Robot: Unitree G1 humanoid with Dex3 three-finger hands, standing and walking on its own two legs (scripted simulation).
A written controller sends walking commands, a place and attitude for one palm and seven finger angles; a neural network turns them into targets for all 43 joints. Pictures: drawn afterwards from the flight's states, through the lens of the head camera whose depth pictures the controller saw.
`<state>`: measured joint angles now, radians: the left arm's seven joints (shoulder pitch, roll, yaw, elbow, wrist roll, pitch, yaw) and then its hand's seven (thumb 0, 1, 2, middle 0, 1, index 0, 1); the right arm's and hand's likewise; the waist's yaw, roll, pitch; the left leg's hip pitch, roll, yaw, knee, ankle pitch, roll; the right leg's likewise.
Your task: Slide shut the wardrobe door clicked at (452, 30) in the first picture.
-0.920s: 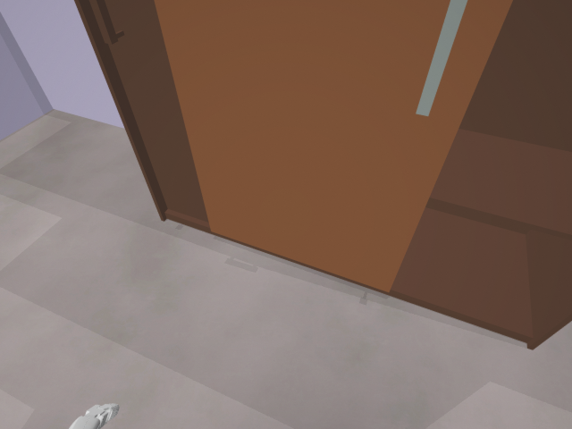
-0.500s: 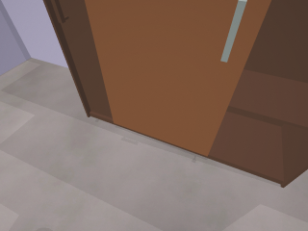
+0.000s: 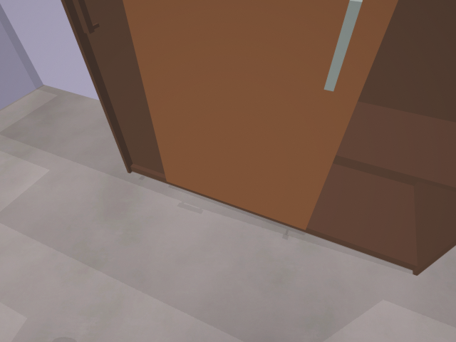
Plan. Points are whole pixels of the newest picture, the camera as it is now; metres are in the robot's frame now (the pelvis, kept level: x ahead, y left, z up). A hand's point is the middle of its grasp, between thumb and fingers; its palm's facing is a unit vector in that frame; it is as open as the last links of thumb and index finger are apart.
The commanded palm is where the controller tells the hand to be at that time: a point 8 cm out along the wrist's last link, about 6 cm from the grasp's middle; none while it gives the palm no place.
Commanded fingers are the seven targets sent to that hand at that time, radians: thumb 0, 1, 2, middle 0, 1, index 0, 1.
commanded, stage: look at it before walking up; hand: left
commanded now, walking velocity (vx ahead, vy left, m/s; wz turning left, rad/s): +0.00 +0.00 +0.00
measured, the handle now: (342, 45) +0.78 -0.26 +0.18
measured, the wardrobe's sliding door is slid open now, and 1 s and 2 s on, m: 0.51 0.51 0.51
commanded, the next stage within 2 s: turn to face it in 0.52 s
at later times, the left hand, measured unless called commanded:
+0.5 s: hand out of the picture +0.09 +0.25 -0.15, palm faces -0.04 -0.94 -0.34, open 7.4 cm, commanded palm none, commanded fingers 0.00 0.90 0.90 -0.20 -0.30 -0.20 -0.30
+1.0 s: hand out of the picture +0.08 +0.20 -0.18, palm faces -0.15 -0.95 -0.26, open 7.4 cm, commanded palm none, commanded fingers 0.00 0.90 0.90 -0.20 -0.30 -0.20 -0.30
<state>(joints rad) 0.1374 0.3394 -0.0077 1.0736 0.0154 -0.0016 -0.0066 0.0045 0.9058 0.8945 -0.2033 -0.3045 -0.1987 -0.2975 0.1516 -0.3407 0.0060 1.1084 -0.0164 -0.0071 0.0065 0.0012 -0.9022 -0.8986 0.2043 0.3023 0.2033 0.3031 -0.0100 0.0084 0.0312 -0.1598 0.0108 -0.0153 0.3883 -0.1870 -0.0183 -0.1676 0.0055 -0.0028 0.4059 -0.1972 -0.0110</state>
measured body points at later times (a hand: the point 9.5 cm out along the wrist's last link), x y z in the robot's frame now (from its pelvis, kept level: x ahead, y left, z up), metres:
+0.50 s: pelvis +0.01 +0.00 +0.00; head +0.02 +0.00 +0.45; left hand +0.09 +0.30 -0.13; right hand +0.09 -0.29 -0.13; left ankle +0.02 +0.13 -0.74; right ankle +0.02 -0.11 -0.74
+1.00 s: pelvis +0.00 +0.00 -0.01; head +0.03 -0.01 +0.44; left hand +0.09 +0.25 -0.16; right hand +0.04 -0.27 -0.16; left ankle +0.02 +0.13 -0.74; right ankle +0.02 -0.11 -0.74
